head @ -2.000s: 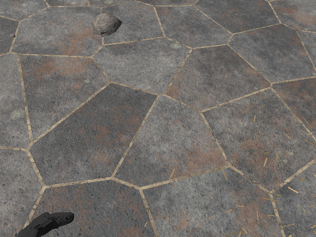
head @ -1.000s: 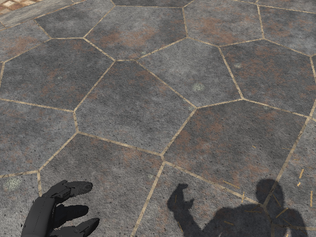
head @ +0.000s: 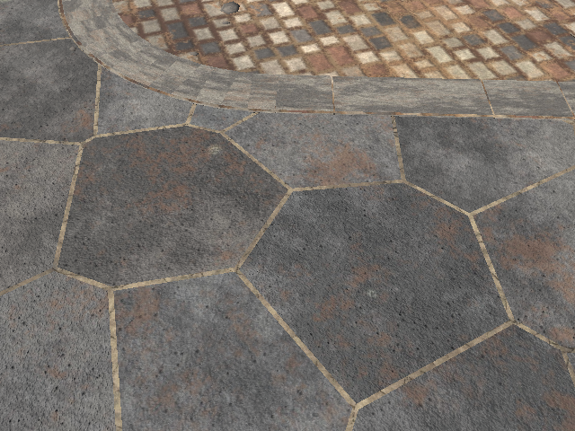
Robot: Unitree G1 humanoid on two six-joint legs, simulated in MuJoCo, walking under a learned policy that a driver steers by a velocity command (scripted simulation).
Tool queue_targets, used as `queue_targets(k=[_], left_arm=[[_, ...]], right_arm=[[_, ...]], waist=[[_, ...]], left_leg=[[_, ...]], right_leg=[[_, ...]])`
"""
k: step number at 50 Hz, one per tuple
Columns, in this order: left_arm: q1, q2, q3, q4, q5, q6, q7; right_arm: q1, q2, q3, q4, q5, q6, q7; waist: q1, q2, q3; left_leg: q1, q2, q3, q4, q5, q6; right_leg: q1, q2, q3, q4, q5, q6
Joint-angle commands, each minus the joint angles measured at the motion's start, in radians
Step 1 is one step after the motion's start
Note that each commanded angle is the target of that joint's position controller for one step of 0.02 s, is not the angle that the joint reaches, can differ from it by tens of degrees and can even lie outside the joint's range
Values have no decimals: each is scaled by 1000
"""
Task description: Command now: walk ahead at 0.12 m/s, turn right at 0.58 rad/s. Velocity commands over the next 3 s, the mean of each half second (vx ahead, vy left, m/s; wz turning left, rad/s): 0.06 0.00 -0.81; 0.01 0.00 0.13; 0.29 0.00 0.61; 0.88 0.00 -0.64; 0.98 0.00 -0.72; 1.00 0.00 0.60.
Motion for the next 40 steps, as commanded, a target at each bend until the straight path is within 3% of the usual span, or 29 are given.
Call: queue_targets(k=[1, 2, 3, 4, 5, 6, 7, 9, 12, 15, 19, 22, 23, 24, 25, 26, 27, 28, 29, 31, 33, 34, 36, 38, 40], left_arm=[[186, 160, 65, -49, 0, -24, 0], [266, 226, 84, -54, 5, -27, 19], [207, 277, 86, -87, 44, -17, 38], [107, 254, 87, -138, 37, -3, 50], [55, 191, 73, -170, 21, 13, 64], [25, 164, 63, -179, 0, 30, 72], [-1, 152, 58, -192, -16, 41, 80], [-30, 155, 65, -210, -12, 67, 89], [22, 194, 86, -201, -3, 91, 108], [9, 202, 96, -210, -13, 112, 121], [-14, 196, 100, -225, -11, 131, 120], [-52, 194, 100, -242, -19, 137, 115], [-60, 178, 94, -248, -25, 137, 113], [7, 124, 77, -239, -20, 139, 109], [0, 130, 79, -268, -27, 131, 100], [9, 222, 103, -253, -9, 116, 92], [14, 243, 108, -221, -6, 116, 90], [25, 213, 100, -192, 0, 122, 96], [32, 175, 85, -182, 7, 125, 100], [4, 117, 57, -185, 3, 120, 102], [-14, 56, 29, -184, 19, 114, 104], [-38, 49, 25, -189, 24, 111, 104], [-96, 91, 40, -196, 5, 106, 108], [-91, 112, 48, -181, -12, 100, 112], [-62, 107, 48, -161, -15, 91, 113]], right_arm=[[-58, -144, -45, -74, 9, 20, -23], [-63, -131, -39, -108, -4, 15, -16], [26, -44, -21, -135, -19, 15, 10], [95, -111, -19, -106, 1, -4, 36], [1, -145, -26, -117, 18, -7, 47], [-54, -127, -24, -127, 7, -3, 49], [-79, -123, -25, -135, -5, 6, 44], [-71, -90, -24, -123, 5, 14, 47], [-73, -65, -22, -97, 13, 5, 34], [-85, -78, -30, -79, 22, 1, 27], [-109, -89, -43, -69, 29, -18, 34], [-51, -119, -62, -44, 32, -38, 44], [-18, -141, -73, -30, 28, -40, 42], [-27, -194, -84, -43, 13, -32, 37], [-55, -238, -89, -50, -22, -19, 35], [-92, -185, -81, -77, -33, -24, 34], [-112, -138, -67, -89, -19, -22, 28], [-110, -121, -59, -90, -2, -17, 26], [-92, -122, -53, -83, 11, -13, 26], [-57, -116, -38, -67, 10, -9, 32], [-60, -72, -16, -53, 11, -9, 47], [-63, -99, -25, -56, 21, -3, 52], [7, -215, -66, -51, 30, 14, 52], [36, -233, -76, -52, 36, 19, 49], [22, -218, -78, -56, 53, 19, 43]], waist=[[95, 100, -135], [122, -64, -192], [11, -308, -261], [17, -175, -370], [30, -48, -277], [10, 90, -177], [-3, 109, -145], [-23, 41, -93], [5, -29, -150], [23, -75, -174], [46, -127, -154], [15, -147, -149], [0, -118, -155], [37, 34, -196], [67, 330, -145], [64, 289, -110], [59, 204, -99], [53, 142, -87], [41, 122, -79], [23, 124, -70], [33, 174, -93], [21, 222, -82], [-29, 280, -61], [-33, 277, -82], [-9, 268, -102]], left_leg=[[-18, 265, -8, 357, 1101, -38], [-217, 127, 21, 658, 636, -96], [-615, -112, -84, 1004, -241, -201], [-613, -22, -276, 1062, -188, -160], [-621, 13, -265, 1040, -118, -149], [-622, 48, -243, 943, -65, -141], [-601, 76, -234, 837, -27, -139], [-514, 72, -195, 605, 11, -150], [-463, 45, -191, 431, 33, -187], [-433, 42, -211, 332, 115, -197], [-370, 35, -222, 192, 126, -182], [-243, 54, -219, -17, 194, -151], [-142, 110, -228, -121, 273, -130], [-12, 303, -379, -155, 262, -53], [-42, 458, -598, -204, 329, 80], [-81, 507, -620, -201, 346, 120], [-106, 451, -522, -163, 354, 101], [-113, 389, -446, -138, 363, 75], [-110, 371, -426, -129, 409, 78], [-122, 335, -379, -127, 519, 93], [-95, 278, -337, -122, 471, 69], [-102, 252, -334, -126, 455, 61], [-68, 266, -412, -111, 470, 80], [-13, 297, -507, -104, 497, 94], [12, 301, -570, -95, 538, 88]], right_leg=[[208, 54, -2, -89, -3, -83], [422, -74, 237, -141, 380, -169], [693, -292, 781, -222, 442, -414], [703, -307, 836, -283, 164, -401], [596, -266, 725, -289, 13, -345], [463, -209, 634, -320, -90, -288], [386, -170, 582, -330, -160, -256], [280, -70, 498, -347, -209, -203], [323, -59, 499, -310, -73, -203], [335, -48, 524, -290, -141, -172], [337, -30, 589, -271, -216, -147], [328, -8, 642, -224, -209, -120], [279, 30, 619, -172, -285, -93], [174, 110, 512, 0, -541, -52], [-4, 224, 288, 243, -622, -2], [-59, 129, 279, 426, -561, 40], [-37, 109, 258, 497, -501, 54], [-24, 108, 248, 555, -465, 69], [-34, 117, 240, 628, -447, 81], [0, 124, 221, 610, -452, 92], [87, 60, 169, 368, -445, 107], [140, 46, 114, 242, -457, 117], [164, 81, 80, 119, -489, 124], [179, 94, 115, 23, -448, 110], [220, 99, 138, -96, -395, 81]])
Next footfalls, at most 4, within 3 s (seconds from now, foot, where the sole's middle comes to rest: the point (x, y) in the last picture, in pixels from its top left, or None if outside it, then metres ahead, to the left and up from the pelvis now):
0.02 right None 0.19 -0.09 -0.76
0.46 left None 0.26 0.10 -0.76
0.86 right None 0.09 -0.07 -0.76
1.28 left None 0.22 0.18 -0.76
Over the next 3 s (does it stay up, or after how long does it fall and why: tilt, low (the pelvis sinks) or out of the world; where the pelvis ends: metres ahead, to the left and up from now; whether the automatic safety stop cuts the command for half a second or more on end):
stays up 1.31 -0.36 0.00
